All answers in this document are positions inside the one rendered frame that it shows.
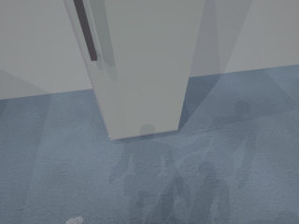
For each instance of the handle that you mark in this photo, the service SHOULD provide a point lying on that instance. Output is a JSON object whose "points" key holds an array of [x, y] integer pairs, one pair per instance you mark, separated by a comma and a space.
{"points": [[85, 28]]}

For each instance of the fridge door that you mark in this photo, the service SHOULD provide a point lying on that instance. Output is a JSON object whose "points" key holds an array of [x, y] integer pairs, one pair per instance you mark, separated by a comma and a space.
{"points": [[144, 54]]}

